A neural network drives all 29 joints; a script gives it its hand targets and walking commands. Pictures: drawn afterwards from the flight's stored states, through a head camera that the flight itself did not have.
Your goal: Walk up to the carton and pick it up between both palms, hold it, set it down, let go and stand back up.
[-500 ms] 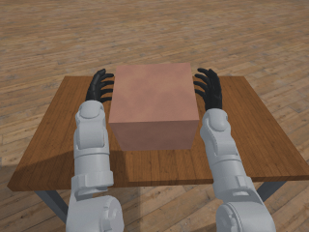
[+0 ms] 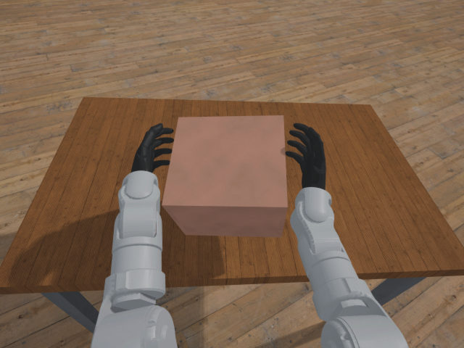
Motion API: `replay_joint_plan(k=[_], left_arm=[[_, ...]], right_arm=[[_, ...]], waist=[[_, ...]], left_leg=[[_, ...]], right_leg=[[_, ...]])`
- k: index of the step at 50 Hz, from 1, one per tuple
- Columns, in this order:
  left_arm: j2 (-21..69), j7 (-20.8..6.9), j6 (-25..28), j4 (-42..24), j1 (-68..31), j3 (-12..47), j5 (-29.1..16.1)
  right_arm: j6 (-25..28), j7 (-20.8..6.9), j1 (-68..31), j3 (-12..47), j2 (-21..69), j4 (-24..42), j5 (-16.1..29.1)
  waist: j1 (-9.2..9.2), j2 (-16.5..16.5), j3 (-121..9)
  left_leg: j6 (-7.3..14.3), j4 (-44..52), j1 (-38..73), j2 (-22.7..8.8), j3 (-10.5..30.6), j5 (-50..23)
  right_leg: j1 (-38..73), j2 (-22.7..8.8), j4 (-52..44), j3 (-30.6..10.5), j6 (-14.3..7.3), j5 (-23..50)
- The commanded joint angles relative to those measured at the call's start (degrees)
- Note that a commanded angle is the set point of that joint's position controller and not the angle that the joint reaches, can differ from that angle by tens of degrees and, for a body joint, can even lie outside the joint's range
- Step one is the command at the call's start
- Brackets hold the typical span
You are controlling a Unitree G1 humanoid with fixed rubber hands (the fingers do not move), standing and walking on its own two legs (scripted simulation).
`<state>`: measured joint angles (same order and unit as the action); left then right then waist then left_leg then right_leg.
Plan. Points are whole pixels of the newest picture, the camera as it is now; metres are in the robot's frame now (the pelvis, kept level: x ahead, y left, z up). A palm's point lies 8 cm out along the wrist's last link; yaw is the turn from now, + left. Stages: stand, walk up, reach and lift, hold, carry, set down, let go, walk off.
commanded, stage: set down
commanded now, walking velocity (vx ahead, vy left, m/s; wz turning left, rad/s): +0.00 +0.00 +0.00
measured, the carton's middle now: (231, 178) +0.40 -0.03 +0.05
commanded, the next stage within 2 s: none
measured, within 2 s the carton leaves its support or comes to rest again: rests again in 1.48 s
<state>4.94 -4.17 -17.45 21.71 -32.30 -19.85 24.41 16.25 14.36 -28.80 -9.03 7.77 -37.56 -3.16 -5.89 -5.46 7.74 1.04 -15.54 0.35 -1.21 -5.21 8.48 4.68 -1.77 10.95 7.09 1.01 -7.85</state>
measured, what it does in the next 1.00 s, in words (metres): stands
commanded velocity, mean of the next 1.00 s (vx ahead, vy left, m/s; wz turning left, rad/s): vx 0.00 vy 0.00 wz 0.00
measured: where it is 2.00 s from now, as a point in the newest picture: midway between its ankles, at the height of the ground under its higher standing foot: outside the picture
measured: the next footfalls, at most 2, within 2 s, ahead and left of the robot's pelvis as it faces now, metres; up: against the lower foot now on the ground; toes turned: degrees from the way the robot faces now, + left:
none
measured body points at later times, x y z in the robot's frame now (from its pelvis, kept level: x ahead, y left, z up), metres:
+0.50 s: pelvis -0.02 +0.02 +0.00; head -0.01 +0.05 +0.45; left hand +0.40 +0.11 +0.08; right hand +0.32 -0.17 +0.09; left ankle +0.01 +0.10 -0.75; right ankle -0.01 -0.12 -0.75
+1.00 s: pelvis +0.01 +0.00 +0.00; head +0.05 +0.04 +0.45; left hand +0.43 +0.10 +0.03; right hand +0.33 -0.18 +0.03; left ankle +0.01 +0.10 -0.75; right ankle -0.01 -0.12 -0.75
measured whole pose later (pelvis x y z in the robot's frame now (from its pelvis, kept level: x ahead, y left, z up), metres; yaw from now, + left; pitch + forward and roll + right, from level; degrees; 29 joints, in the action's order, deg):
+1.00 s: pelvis +0.01 +0.00 +0.00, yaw -1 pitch +1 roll -2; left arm 0.8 -4.3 -2.9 48.3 -38.0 -21.2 24.7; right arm 27.3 18.9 -27.3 -20.1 11.6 -55.4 -9.6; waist -7.0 -4.1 2.8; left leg 0.7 -18.4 -9.9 -2.6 -5.1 9.7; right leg -3.5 -0.4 8.8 7.6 0.3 -6.3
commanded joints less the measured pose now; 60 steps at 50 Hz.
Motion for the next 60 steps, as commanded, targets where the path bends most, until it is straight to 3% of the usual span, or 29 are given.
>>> replay_joint_plan(k=[1,3,7,10,11,13,15,20,23,29,31,32,33,37,42,48,51,54,57,60], left_arm=[[25.40,-8.95,2.24,-9.08,-20.79,25.08,-4.25],[25.13,-8.82,1.61,-9.79,-20.17,25.89,-4.33],[25.14,-8.45,1.89,-10.19,-21.47,27.64,-5.33],[25.37,-8.45,3.17,-8.65,-22.29,28.41,-6.05],[25.84,-8.30,3.59,-8.56,-21.98,28.20,-5.73],[26.14,-8.12,4.80,-8.13,-25.60,29.55,-6.84],[25.57,-8.28,5.63,-4.25,-28.18,27.48,-6.33],[23.52,-9.60,6.01,6.26,-31.81,19.18,-4.44],[22.57,-10.12,6.94,11.72,-32.98,14.48,-3.12],[24.47,-9.03,13.08,16.27,-35.86,13.58,-2.52],[24.47,-9.15,15.07,17.33,-35.38,13.46,-2.21],[26.55,-8.26,16.89,17.82,-41.94,15.32,-3.27],[27.41,-7.64,18.00,19.70,-40.02,16.40,-3.02],[28.37,-7.63,19.51,22.20,-35.60,16.95,-2.48],[27.16,-9.38,18.76,23.86,-31.65,15.85,-1.18],[27.82,-9.08,21.50,22.39,-33.19,17.62,-2.14],[28.67,-8.69,24.23,23.24,-34.87,17.87,-2.41],[28.07,-8.75,26.50,26.42,-36.55,16.45,-1.84],[25.99,-9.31,26.97,31.74,-37.82,13.23,-0.20],[23.37,-9.89,25.82,36.19,-38.81,8.61,2.19]], right_arm=[[2.06,-4.58,-24.33,21.95,19.92,8.39,-0.39],[2.18,-4.51,-24.23,21.35,18.51,9.47,-0.08],[3.44,-4.48,-25.34,21.55,17.45,12.11,0.26],[4.32,-4.38,-25.75,20.48,17.88,12.22,-1.01],[4.34,-4.54,-25.47,20.62,18.00,11.32,-1.07],[4.59,-4.52,-26.48,19.20,18.50,11.21,-1.98],[3.74,-4.77,-26.88,17.83,19.73,8.67,-3.36],[1.64,-5.85,-30.02,10.97,20.97,3.22,-7.22],[1.30,-6.47,-31.13,7.06,22.03,0.61,-9.83],[4.10,-6.98,-31.87,6.63,25.87,-3.11,-11.94],[4.81,-6.29,-30.19,7.00,26.88,-5.26,-12.51],[6.57,-7.20,-38.50,4.98,24.57,-3.06,-13.60],[7.30,-7.55,-35.49,5.26,26.16,-6.52,-13.83],[8.62,-6.61,-29.73,5.38,27.40,-11.44,-13.82],[9.44,-3.78,-25.57,5.75,28.11,-16.09,-12.42],[14.14,-2.38,-29.59,9.98,29.62,-12.65,-10.96],[16.28,-2.48,-32.52,11.94,31.13,-10.18,-11.49],[16.94,-2.56,-33.17,11.86,32.63,-10.95,-12.93],[15.83,-2.13,-32.16,8.86,32.97,-14.47,-15.18],[13.58,-1.35,-30.43,3.62,32.02,-17.49,-17.78]], waist=[[-1.19,6.09,-23.27],[-1.51,6.35,-20.75],[-1.44,7.65,-22.83],[-2.52,7.71,-24.20],[-1.86,8.48,-23.86],[-2.89,8.66,-26.98],[-2.49,7.75,-25.34],[-0.31,4.45,-17.48],[0.83,3.71,-16.22],[1.29,4.82,-24.09],[0.57,4.84,-25.19],[1.44,6.30,-30.24],[0.26,7.00,-30.99],[-1.22,7.48,-30.76],[-2.46,7.38,-25.23],[-1.43,9.29,-33.74],[-0.48,8.68,-39.96],[-0.04,6.74,-40.72],[0.00,4.05,-34.34],[0.07,2.47,-25.72]], left_leg=[[-2.70,-3.58,9.47,1.29,0.38,-26.30],[-3.28,-3.97,11.33,0.85,0.48,-27.52],[-3.69,-5.00,12.35,0.54,0.58,-28.90],[-4.04,-5.30,12.83,0.34,0.80,-28.25],[-4.30,-5.24,13.36,0.15,0.91,-28.80],[-4.51,-5.00,13.32,0.24,0.94,-25.27],[-3.38,-3.16,10.02,0.64,0.43,-17.09],[-0.30,3.17,0.48,0.79,-1.10,4.74],[1.01,4.89,-2.15,0.96,-1.88,10.72],[0.17,2.14,3.00,1.11,-1.90,0.42],[-0.02,1.24,3.70,1.26,-1.66,-3.31],[-1.42,0.37,3.52,-0.60,-0.59,-8.59],[-2.28,-1.49,8.00,-0.68,-0.57,-13.44],[-3.69,-4.90,12.19,-0.89,0.37,-25.24],[-3.48,-5.30,5.79,0.61,0.20,-25.76],[-3.51,-6.64,2.61,0.48,0.72,-28.61],[-2.60,-6.70,0.22,0.27,1.40,-27.17],[-0.87,-4.91,-3.23,0.23,1.65,-19.81],[1.09,-1.73,-7.67,0.37,1.17,-7.86],[2.12,0.50,-11.04,0.75,-0.37,1.32]], right_leg=[[8.75,3.75,3.80,1.48,2.11,31.26],[5.52,4.33,2.38,1.88,1.66,26.37],[3.31,4.34,1.69,2.23,0.95,23.57],[1.91,4.30,1.63,2.20,1.17,22.77],[1.39,4.40,1.54,2.42,0.85,21.88],[-0.37,4.13,1.05,2.51,0.69,19.52],[-0.18,3.32,0.67,2.10,0.87,15.75],[-0.89,1.80,-0.08,2.02,1.58,2.82],[-0.93,1.64,-0.18,1.84,1.68,-1.04],[-1.68,2.45,0.17,1.45,1.27,6.87],[-0.94,2.68,0.44,1.08,1.58,11.06],[-5.62,3.45,1.89,3.24,1.11,11.20],[-6.12,3.99,1.26,2.97,0.39,13.07],[-5.97,5.02,0.53,2.06,-0.32,19.96],[-2.08,4.62,1.05,1.04,0.24,26.21],[-1.49,3.83,2.76,0.25,-0.30,34.03],[-0.37,2.88,3.86,-0.56,-0.26,37.15],[0.69,1.60,4.30,-1.51,0.54,35.94],[0.35,0.47,3.47,-2.10,1.76,28.76],[-2.44,0.41,2.05,-1.68,2.83,16.15]])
